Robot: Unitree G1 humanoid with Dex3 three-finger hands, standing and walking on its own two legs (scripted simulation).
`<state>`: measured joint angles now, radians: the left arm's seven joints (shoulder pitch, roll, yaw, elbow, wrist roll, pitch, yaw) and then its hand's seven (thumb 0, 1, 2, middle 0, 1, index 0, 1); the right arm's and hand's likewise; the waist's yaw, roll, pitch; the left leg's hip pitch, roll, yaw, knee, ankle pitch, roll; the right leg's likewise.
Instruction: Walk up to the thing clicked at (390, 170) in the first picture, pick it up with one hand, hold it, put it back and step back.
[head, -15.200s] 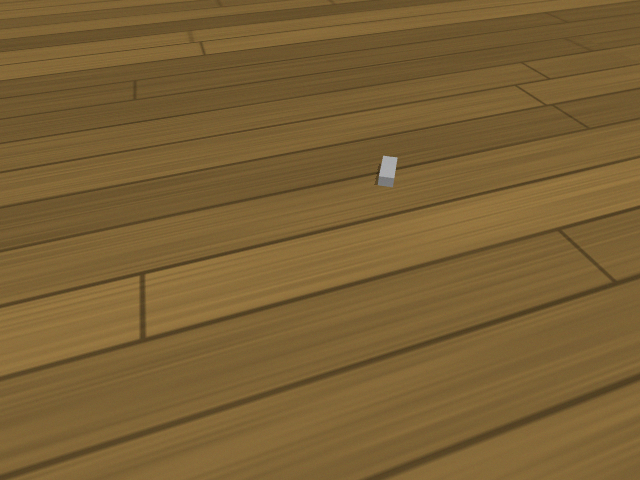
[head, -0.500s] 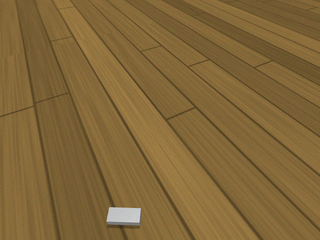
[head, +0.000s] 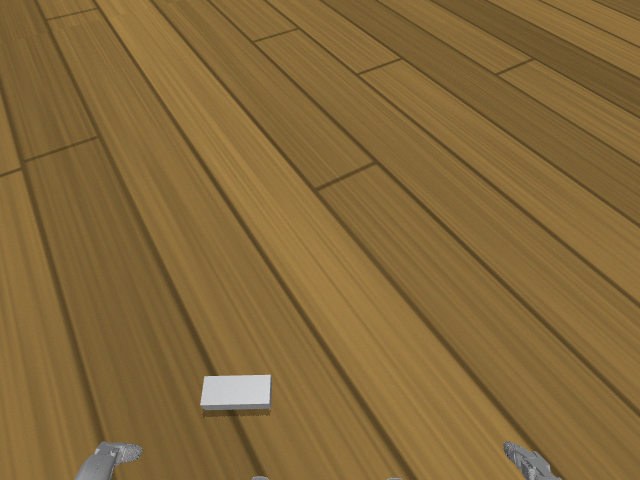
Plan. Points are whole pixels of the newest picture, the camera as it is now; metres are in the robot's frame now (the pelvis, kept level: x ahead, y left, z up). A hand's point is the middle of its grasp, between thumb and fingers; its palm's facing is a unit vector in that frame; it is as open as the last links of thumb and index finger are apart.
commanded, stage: rise first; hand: left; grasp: from above
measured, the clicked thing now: (237, 392) +0.42 +0.24 -0.70
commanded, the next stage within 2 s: none
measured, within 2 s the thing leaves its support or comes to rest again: neither
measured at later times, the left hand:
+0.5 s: hand out of the picture +0.13 +0.26 -0.20, palm faces -0.18 -0.86 -0.49, open 14.2 cm
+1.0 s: hand (174, 444) +0.25 +0.29 -0.40, palm faces -0.42 -0.42 -0.81, open 14.1 cm
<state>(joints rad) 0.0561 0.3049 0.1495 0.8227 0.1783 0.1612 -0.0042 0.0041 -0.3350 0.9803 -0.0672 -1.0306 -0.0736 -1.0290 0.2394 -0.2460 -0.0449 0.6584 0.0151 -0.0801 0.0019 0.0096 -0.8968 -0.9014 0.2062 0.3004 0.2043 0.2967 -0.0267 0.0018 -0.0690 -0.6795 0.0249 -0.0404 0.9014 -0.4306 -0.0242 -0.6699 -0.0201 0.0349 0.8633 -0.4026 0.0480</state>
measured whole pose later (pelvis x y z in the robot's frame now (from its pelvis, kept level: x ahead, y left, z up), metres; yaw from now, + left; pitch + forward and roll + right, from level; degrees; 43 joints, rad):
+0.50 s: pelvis -0.01 +0.00 -0.07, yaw +0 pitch +21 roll -3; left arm 0.29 0.31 0.12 0.35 0.28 0.24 0.02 0.00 -0.56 0.97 -0.09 -1.06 -0.09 -1.07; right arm 0.17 -0.22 -0.03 0.52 0.00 -0.15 0.00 0.01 -0.94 -0.91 0.21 0.30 0.20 0.30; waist -0.03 0.01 -0.14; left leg -1.08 0.02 -0.08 1.30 -0.59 -0.03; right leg -1.06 -0.01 0.02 1.25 -0.56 0.05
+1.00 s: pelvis -0.07 -0.01 -0.26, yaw -1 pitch +34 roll -2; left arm -0.30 0.51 0.15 0.76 0.74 -0.12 0.13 0.00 -0.56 0.99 -0.12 -1.04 -0.11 -1.05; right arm 0.05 -0.30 -0.07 0.66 -0.02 -0.16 0.04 0.01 -0.94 -0.91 0.21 0.30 0.20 0.30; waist -0.03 0.02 -0.14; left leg -1.87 -0.01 -0.11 1.98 -0.70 -0.06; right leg -1.85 0.00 0.03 1.94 -0.68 0.06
